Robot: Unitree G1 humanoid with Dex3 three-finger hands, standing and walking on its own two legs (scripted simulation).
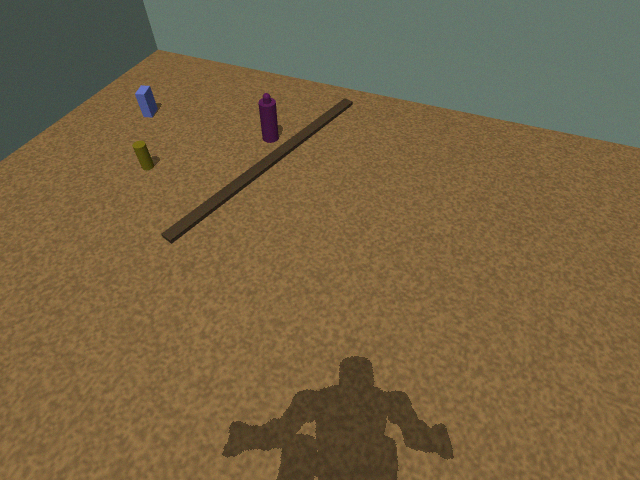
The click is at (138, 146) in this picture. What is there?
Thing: squat round
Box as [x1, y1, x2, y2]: [132, 141, 153, 169]
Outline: 134,142 132,145 142,168 150,169 153,167 153,163 145,143 143,141
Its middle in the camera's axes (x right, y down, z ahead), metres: -0.85 -0.40 +1.85
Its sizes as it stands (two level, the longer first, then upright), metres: 0.058 0.058 0.132
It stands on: the floor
